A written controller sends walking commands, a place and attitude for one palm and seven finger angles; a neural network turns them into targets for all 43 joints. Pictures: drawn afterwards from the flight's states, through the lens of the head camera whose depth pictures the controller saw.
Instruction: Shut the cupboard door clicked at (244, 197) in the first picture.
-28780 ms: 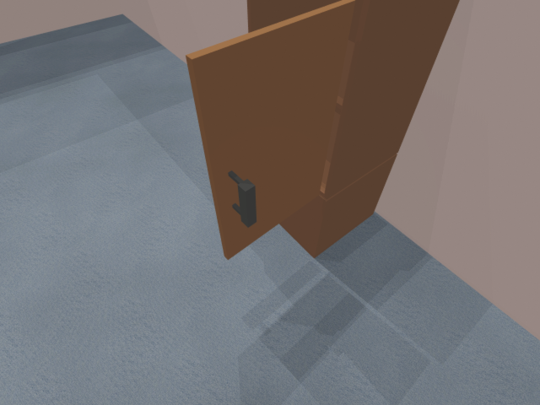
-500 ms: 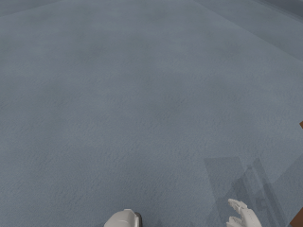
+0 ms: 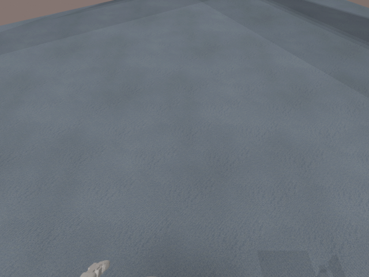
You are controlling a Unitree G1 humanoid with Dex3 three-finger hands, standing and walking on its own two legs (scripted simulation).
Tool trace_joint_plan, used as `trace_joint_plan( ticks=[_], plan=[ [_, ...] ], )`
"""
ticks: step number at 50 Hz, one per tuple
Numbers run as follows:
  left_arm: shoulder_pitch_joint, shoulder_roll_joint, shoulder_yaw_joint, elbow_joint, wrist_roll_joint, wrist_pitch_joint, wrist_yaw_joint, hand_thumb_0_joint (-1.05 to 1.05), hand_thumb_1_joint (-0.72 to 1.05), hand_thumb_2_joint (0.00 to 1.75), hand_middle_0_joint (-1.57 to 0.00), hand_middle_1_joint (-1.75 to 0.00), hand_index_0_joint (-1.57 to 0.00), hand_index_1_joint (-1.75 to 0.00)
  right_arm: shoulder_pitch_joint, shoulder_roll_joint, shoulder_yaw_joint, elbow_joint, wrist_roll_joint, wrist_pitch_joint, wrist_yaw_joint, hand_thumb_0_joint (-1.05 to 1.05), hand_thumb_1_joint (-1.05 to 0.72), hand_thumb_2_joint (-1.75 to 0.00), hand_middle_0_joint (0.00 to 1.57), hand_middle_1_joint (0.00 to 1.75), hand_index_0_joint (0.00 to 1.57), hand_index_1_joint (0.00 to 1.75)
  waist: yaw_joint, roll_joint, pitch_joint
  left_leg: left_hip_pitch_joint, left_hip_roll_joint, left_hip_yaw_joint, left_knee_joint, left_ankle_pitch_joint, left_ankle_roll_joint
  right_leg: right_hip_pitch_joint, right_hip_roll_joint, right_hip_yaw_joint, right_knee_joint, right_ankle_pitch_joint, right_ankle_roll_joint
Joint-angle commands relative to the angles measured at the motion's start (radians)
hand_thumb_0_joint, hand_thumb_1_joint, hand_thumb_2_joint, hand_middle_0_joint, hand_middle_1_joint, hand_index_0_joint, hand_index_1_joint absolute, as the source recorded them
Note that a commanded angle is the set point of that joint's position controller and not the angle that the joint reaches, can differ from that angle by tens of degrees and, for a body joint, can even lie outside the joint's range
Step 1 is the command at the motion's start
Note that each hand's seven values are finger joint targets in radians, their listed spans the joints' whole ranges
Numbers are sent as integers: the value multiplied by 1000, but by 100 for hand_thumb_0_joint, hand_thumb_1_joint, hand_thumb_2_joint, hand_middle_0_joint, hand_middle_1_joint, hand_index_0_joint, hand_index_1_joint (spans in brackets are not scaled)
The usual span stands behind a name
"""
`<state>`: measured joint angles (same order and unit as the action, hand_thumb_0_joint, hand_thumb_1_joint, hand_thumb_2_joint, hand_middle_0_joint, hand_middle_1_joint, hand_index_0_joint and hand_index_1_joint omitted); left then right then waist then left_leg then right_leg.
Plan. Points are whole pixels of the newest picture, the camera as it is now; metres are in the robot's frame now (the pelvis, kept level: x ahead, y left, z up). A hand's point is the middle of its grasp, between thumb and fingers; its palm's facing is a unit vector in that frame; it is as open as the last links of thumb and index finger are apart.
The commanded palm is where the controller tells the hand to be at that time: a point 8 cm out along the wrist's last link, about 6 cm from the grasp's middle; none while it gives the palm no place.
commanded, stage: turn to face it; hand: left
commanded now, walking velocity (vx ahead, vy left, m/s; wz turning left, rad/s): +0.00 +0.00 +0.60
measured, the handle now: out of the picture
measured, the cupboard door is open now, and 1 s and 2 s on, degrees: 60 60 60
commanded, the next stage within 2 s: none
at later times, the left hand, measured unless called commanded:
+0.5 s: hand out of the picture +0.14 +0.20 -0.17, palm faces +0.04 -0.98 -0.17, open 7.4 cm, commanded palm none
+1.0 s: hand (118, 196) +0.36 +0.22 -0.15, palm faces -0.33 -0.91 -0.23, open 7.4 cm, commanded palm none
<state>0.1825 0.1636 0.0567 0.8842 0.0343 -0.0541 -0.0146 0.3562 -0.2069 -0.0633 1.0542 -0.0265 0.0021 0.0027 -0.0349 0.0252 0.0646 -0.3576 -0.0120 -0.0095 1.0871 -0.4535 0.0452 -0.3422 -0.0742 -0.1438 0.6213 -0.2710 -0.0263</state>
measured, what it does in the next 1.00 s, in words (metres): walks ahead, turning right: left foot, then right foot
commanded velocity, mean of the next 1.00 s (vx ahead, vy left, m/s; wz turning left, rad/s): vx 0.00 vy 0.00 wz -0.54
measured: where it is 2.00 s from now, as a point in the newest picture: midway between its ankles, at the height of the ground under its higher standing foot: outside the picture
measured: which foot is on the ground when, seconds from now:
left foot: up 0.00-0.24, down 0.26-0.56, up 0.58-0.82, down 0.84-1.00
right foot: down 0.00-0.28, up 0.30-0.54, down 0.56-0.86, up 0.88-1.00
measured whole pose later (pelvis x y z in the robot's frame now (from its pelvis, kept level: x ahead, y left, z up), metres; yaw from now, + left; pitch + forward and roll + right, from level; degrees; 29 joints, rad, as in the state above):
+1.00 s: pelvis +0.18 +0.04 +0.01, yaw -23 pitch +1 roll -2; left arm 0.15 0.29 0.10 0.88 0.02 0.09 -0.03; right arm 0.22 -0.22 -0.02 0.89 -0.04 0.02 -0.04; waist 0.01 -0.03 0.08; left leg -0.23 0.08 0.12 0.52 -0.29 0.01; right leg -0.46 0.01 -0.01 1.03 -0.48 0.05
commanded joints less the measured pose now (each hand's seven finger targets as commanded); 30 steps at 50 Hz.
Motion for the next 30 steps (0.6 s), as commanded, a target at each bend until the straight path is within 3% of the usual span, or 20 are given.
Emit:
trace_joint_plan(
  ticks=[1, 3, 5, 7, 9, 11, 12, 13, 14, 15, 16, 17, 19, 22, 25, 26, 27, 28, 29, 30],
  plan=[
    [117, 122, 40, -10, -2, -21, 35, 0, 90, 90, -20, -30, -20, -30, -77, -20, -9, -110, 2, -31, 17, 0, -90, -90, 20, 30, 20, 30, 34, -149, -41, -286, 104, -25, 156, 130, -31, 193, -306, 186, -376, 206, -92],
    [140, 125, 37, 7, -5, -27, 35, 0, 90, 90, -20, -30, -20, -30, -80, 2, -3, -115, 4, -12, 22, 0, -90, -90, 20, 30, 20, 30, 27, -170, -49, -278, 95, 20, 57, 127, -53, 228, -282, 58, -336, 511, -84],
    [184, 108, 30, 30, -5, -28, 40, 0, 90, 90, -20, -30, -20, -30, -86, 38, 11, -122, 0, -8, 24, 0, -90, -90, 20, 30, 20, 30, 32, -159, -65, -241, 82, 63, -99, 154, -53, 267, -244, 6, -299, 678, -76],
    [206, 110, 16, 59, -3, -26, 43, 0, 90, 90, -20, -30, -20, -30, -93, 63, 22, -119, 1, -18, 25, 0, -90, -90, 20, 30, 20, 30, 42, -165, -74, -165, 53, 116, -292, 187, -45, 291, -207, 1, -263, 783, -79],
    [203, 111, 7, 81, -10, -19, 47, 0, 90, 90, -20, -30, -20, -30, -95, 62, 32, -105, 3, -28, 16, 0, -90, -90, 20, 30, 20, 30, 46, -190, -90, -30, 30, 127, -437, 264, -43, 278, -178, 36, -230, 772, -82],
    [174, 110, 2, 94, -18, -5, 50, 0, 90, 90, -20, -30, -20, -30, -25, 15, 28, -67, 2, -39, 10, 0, -90, -90, 20, 30, 20, 30, 3, -165, -121, 189, 37, 113, -613, 450, -49, 195, -129, 48, -153, 600, -49],
    [198, 90, -5, 96, -21, 3, 51, 0, 90, 90, -20, -30, -20, -30, 20, -54, 16, -50, -2, -46, 2, 0, -90, -90, 20, 30, 20, 30, -8, -57, -157, 347, 119, 56, -609, 687, -25, 96, -79, 37, -79, 395, -9],
    [231, 58, -10, 94, -24, 15, 55, 0, 90, 90, -20, -30, -20, -30, 63, -135, 2, -40, -2, -44, -10, 0, -90, -90, 20, 30, 20, 30, -21, 107, -191, 468, 294, -95, -584, 920, 55, -39, -12, 19, 0, 11, 31],
    [233, 45, -12, 85, -20, 29, 55, 0, 90, 90, -20, -30, -20, -30, 83, -178, -6, -38, -1, -34, -21, 0, -90, -90, 20, 30, 20, 30, -37, 199, -173, 420, 413, -157, -641, 943, 131, -57, 40, 25, 159, -364, 42],
    [199, 57, -8, 75, -24, 48, 50, 0, 90, 90, -20, -30, -20, -30, 44, -183, -1, -47, -4, -30, -38, 0, -90, -90, 20, 30, 20, 30, -35, 230, -157, 403, 449, -206, -694, 864, 168, -127, 49, 74, 298, -433, 46],
    [158, 62, -4, 68, -21, 58, 44, 0, 90, 90, -20, -30, -20, -30, -9, -183, -4, -66, -4, -27, -46, 0, -90, -90, 20, 30, 20, 30, -32, 264, -122, 364, 465, -189, -701, 817, 177, -173, 18, 108, 397, -411, 43],
    [120, 75, 9, 69, -20, 65, 36, 0, 90, 90, -20, -30, -20, -30, -57, -156, -1, -83, -5, -19, -48, 0, -90, -90, 20, 30, 20, 30, -26, 215, -98, 284, 454, -151, -709, 751, 171, -159, 1, 133, 430, -366, 43],
    [146, 57, 22, 73, -18, 80, 20, 0, 90, 90, -20, -30, -20, -30, -159, -151, 1, -120, -8, -9, -47, 0, -90, -90, 20, 30, 20, 30, 22, 119, -78, 160, 420, -47, -736, 522, 135, -80, 1, 108, 363, -303, 44],
    [194, 35, 29, 71, -8, 94, 7, 0, 90, 90, -20, -30, -20, -30, -230, -152, -11, -142, -5, 7, -42, 0, -90, -90, 20, 30, 20, 30, 54, 111, -56, 51, 384, 21, -757, 205, 93, 9, 31, 50, 227, -173, 48],
    [216, 40, 40, 54, -2, 92, 3, 0, 90, 90, -20, -30, -20, -30, -248, -150, -25, -152, 0, 19, -38, 0, -90, -90, 20, 30, 20, 30, 73, 84, -30, 9, 350, 83, -674, 93, 47, 71, 61, 21, 45, -27, 47],
    [233, 65, 47, 47, -2, 88, 4, 0, 90, 90, -20, -30, -20, -30, -249, -139, -27, -158, 4, 22, -34, 0, -90, -90, 20, 30, 20, 30, 85, 52, -31, -15, 315, 119, -607, 84, 17, 105, 56, 59, -34, 35, 34],
    [243, 117, 58, 37, 3, 82, 7, 0, 90, 90, -20, -30, -20, -30, -261, -111, -27, -176, 7, 25, -29, 0, -90, -90, 20, 30, 20, 30, 101, -82, -16, -55, 226, 180, -468, 9, -30, 97, -16, 219, -163, 61, -7],
    [233, 214, 71, 23, 11, 72, 16, 0, 90, 90, -20, -30, -20, -30, -265, -43, -17, -209, 15, 26, -22, 0, -90, -90, 20, 30, 20, 30, 109, -306, -19, -166, 79, 239, -251, -126, -85, 124, -216, 525, -320, 150, -103],
    [246, 267, 73, 9, 0, 72, 21, 0, 90, 90, -20, -30, -20, -30, -302, -49, -12, -239, 14, 32, -19, 0, -90, -90, 20, 30, 20, 30, 136, -257, -31, -173, 44, 116, -74, -197, -84, 83, -297, 645, -387, 109, -201],
    [203, 250, 76, 6, -1, 67, 31, 0, 90, 90, -20, -30, -20, -30, -326, -60, -17, -246, 12, 34, -24, 0, -90, -90, 20, 30, 20, 30, 113, -303, -15, -253, 52, 37, 31, -132, -83, 107, -271, 692, -400, 107, -214]
  ],
)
